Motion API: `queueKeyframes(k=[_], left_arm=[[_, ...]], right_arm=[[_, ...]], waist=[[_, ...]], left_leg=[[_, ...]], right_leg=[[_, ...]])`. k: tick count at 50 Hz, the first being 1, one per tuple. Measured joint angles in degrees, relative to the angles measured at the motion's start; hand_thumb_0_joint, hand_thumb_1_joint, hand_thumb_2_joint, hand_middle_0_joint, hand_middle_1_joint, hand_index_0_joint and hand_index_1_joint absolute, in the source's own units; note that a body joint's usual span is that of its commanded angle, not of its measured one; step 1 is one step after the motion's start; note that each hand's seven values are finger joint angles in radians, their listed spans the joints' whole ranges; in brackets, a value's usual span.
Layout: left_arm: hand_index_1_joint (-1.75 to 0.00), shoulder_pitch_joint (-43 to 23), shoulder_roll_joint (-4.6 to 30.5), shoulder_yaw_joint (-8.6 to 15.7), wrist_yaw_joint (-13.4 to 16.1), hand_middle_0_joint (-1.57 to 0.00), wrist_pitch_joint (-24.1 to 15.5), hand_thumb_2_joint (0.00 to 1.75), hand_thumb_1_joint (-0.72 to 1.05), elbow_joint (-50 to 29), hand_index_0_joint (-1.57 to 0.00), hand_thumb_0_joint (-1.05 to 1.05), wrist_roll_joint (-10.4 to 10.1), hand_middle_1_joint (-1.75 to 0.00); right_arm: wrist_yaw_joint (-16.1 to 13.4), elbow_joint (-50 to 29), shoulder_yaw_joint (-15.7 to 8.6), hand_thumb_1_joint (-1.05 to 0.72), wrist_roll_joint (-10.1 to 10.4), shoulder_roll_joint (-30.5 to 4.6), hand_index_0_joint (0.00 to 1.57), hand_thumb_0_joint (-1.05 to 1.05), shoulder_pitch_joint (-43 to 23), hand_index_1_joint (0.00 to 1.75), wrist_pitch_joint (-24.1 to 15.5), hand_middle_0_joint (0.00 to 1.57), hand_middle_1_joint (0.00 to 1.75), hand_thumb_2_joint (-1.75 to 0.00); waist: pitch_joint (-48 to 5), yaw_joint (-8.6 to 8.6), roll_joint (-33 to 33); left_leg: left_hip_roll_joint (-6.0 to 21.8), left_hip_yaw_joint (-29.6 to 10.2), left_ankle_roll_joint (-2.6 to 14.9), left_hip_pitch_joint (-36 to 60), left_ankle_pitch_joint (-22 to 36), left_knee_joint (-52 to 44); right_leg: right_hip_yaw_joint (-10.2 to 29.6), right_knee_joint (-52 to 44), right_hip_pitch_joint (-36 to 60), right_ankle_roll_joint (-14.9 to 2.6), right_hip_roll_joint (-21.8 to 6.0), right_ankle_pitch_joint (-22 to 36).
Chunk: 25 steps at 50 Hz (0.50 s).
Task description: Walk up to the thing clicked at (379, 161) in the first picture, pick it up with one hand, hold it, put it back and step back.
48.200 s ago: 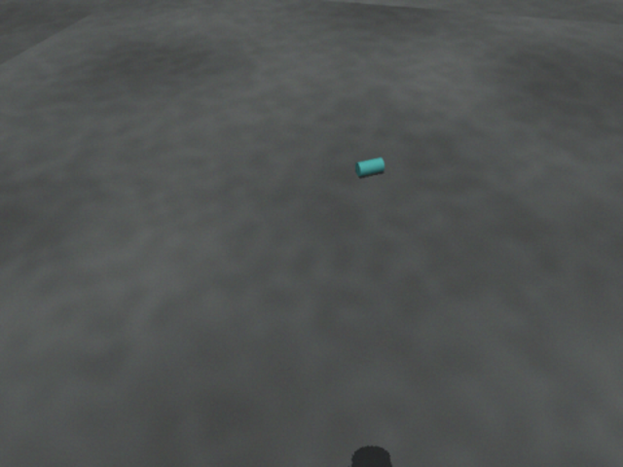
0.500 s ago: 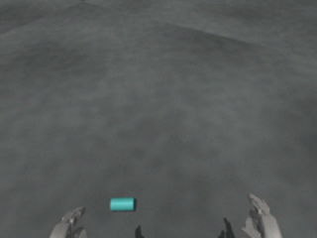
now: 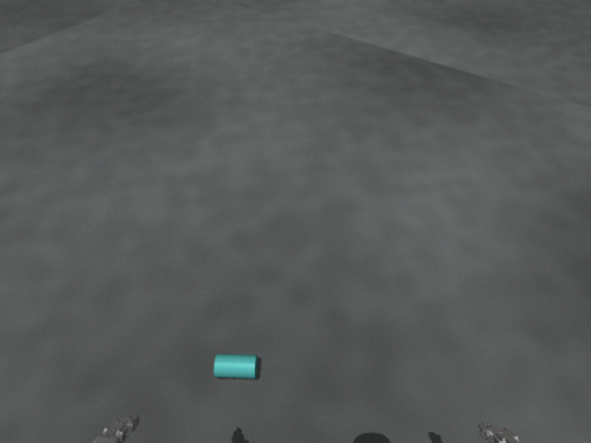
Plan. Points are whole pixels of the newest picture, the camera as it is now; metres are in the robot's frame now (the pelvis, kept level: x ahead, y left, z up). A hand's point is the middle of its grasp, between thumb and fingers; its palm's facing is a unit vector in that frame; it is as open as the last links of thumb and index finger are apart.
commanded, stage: stand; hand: left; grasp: from above
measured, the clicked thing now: (236, 366) +0.47 +0.21 -0.71
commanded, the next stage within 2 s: none
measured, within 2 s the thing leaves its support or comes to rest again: neither
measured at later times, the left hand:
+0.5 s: hand out of the picture +0.04 +0.24 -0.13, palm faces +0.02 -0.95 -0.32, open 7.4 cm
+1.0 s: hand out of the picture +0.05 +0.24 -0.13, palm faces +0.00 -0.94 -0.33, open 7.4 cm
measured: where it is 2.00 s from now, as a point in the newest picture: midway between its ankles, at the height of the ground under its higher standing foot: outside the picture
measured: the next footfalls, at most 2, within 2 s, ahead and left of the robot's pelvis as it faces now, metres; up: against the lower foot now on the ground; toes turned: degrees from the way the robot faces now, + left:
none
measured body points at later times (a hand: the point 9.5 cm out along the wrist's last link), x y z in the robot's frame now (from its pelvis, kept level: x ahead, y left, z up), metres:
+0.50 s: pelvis +0.00 +0.01 +0.03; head -0.01 +0.01 +0.48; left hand +0.04 +0.29 -0.11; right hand +0.06 -0.27 -0.11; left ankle +0.02 +0.13 -0.71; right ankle -0.01 -0.13 -0.71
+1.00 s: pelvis +0.00 +0.00 +0.04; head +0.00 +0.00 +0.49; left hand +0.05 +0.29 -0.10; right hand +0.06 -0.29 -0.10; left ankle +0.02 +0.13 -0.71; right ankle -0.01 -0.13 -0.71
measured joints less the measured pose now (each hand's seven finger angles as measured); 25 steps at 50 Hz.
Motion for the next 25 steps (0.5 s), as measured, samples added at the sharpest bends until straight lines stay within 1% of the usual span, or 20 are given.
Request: queueKeyframes(k=[6, 12, 18, 25], left_arm=[[-0.30, 0.41, -0.41, 0.54, -0.05, -0.20, -2.05, 0.89, 0.90, 10.53, -0.21, 0.01, -0.26, -0.30], [-0.30, 0.30, -1.17, 0.17, -0.06, -0.20, -2.79, 0.89, 0.90, 17.63, -0.21, 0.01, -0.76, -0.30], [-0.30, -0.60, -1.30, -0.16, -0.12, -0.20, -3.20, 0.89, 0.90, 22.15, -0.21, 0.01, -0.79, -0.30], [-0.30, -1.88, -0.81, -0.18, -0.33, -0.20, -3.60, 0.89, 0.90, 24.81, -0.21, 0.01, -0.72, -0.30]], right_arm=[[-0.36, 4.87, -0.44, -0.91, 0.33, -0.10, 0.20, 0.01, 0.82, 0.30, 1.00, 0.20, 0.30, -0.89], [-0.73, 9.06, 0.04, -0.91, 0.90, 0.52, 0.20, 0.01, 0.60, 0.30, 1.60, 0.20, 0.30, -0.89], [-0.77, 11.99, 0.34, -0.91, 1.43, 0.94, 0.20, 0.01, -0.28, 0.30, 1.92, 0.20, 0.30, -0.89], [-0.56, 13.89, 0.26, -0.91, 1.57, 0.58, 0.20, 0.01, -1.22, 0.30, 2.10, 0.20, 0.30, -0.89]], waist=[[0.93, -0.06, 0.63], [1.74, -0.02, 1.06], [2.02, -0.09, 1.28], [1.87, -0.26, 1.38]], left_leg=[[0.03, 0.01, 0.19, 5.37, 2.61, -6.17], [-0.22, 0.11, 0.36, 10.39, 5.83, -12.79], [-0.37, 0.18, 0.41, 13.83, 8.40, -17.52], [-0.38, 0.26, 0.42, 15.53, 10.33, -20.60]], right_leg=[[-0.15, -7.14, 5.75, 0.31, 0.03, 3.21], [-0.23, -14.14, 10.91, 0.61, -0.21, 6.69], [-0.26, -18.98, 14.36, 0.80, -0.36, 9.34], [-0.22, -21.95, 15.96, 0.84, -0.36, 11.29]])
